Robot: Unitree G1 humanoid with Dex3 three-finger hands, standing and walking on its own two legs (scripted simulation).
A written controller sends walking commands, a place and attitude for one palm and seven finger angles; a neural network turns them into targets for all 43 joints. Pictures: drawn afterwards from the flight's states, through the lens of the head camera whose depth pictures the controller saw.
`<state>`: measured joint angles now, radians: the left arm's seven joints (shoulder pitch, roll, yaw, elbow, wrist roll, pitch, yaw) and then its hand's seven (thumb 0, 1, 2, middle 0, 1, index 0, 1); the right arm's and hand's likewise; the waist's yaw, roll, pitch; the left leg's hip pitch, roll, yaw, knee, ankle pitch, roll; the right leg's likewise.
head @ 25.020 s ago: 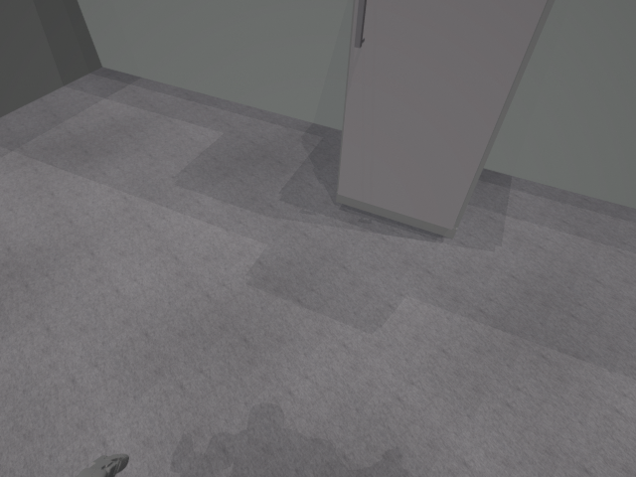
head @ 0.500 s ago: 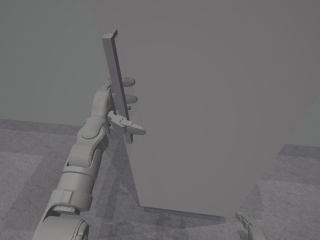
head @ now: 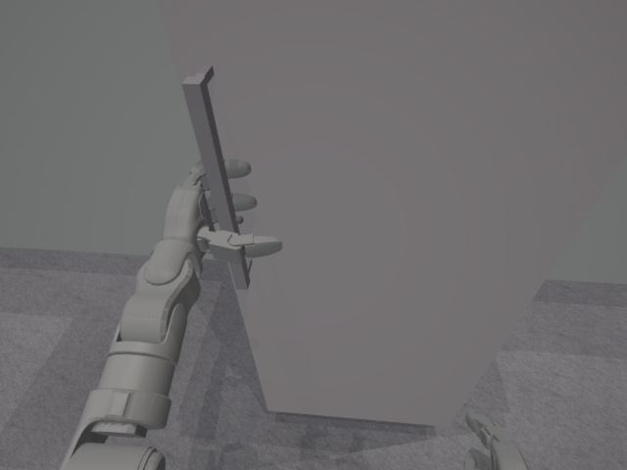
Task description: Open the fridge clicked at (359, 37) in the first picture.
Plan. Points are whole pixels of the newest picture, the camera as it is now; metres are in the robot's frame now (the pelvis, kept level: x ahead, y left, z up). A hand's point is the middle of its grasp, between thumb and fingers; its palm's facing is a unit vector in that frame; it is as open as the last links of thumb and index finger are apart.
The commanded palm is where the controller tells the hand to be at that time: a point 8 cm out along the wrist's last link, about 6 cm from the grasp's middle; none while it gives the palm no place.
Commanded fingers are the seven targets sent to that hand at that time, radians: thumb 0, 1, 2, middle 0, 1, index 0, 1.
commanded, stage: grip the handle and tug to test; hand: left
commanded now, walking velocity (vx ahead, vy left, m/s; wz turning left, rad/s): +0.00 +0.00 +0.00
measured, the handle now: (228, 197) +0.42 +0.15 +0.16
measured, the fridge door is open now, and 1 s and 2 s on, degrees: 0 0 18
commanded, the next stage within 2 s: pull the door a little, standing still in 1.14 s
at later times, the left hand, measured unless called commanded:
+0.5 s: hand (235, 220) +0.36 +0.13 +0.17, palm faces +0.01 -1.00 -0.02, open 5.5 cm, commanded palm +0.34 +0.16 +0.16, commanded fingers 0.00 0.90 0.90 -0.45 -1.40 -0.45 -1.40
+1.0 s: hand (235, 221) +0.36 +0.13 +0.17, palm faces -0.01 -1.00 -0.02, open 5.5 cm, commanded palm +0.31 +0.16 +0.16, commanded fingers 0.00 0.90 0.90 -0.45 -1.40 -0.45 -1.40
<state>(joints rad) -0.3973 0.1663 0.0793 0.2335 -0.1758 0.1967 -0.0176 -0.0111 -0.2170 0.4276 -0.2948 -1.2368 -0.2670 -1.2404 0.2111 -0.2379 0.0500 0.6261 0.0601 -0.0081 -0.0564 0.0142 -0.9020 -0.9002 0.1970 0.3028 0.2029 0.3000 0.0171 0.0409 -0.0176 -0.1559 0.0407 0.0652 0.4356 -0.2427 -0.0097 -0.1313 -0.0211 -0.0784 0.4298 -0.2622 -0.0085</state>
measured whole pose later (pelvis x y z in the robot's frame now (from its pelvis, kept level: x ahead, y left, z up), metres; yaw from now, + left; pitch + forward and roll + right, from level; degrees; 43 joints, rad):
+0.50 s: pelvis +0.01 +0.00 +0.00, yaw +1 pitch -2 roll +0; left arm -0.35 0.15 0.07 0.14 -0.17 0.25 -0.02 0.01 0.77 0.84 -0.39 -1.38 -0.36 -1.39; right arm 0.18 -0.24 0.05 0.61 0.05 0.02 -0.06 0.01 -0.90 -0.90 0.20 0.30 0.20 0.30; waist 0.03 0.04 -0.03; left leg -0.16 0.04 0.05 0.45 -0.26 -0.01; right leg -0.12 -0.03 -0.09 0.44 -0.29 -0.01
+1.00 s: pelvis +0.01 +0.00 +0.00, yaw +0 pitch -2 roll +0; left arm -0.33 0.17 0.09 0.13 -0.17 0.25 -0.03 0.01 0.78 0.81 -0.37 -1.40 -0.33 -1.40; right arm 0.21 -0.23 0.06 0.60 0.05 0.03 -0.05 0.01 -0.90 -0.90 0.20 0.30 0.20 0.30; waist 0.01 0.04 -0.03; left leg -0.15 0.04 0.07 0.44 -0.26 -0.01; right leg -0.13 -0.02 -0.07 0.44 -0.28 -0.01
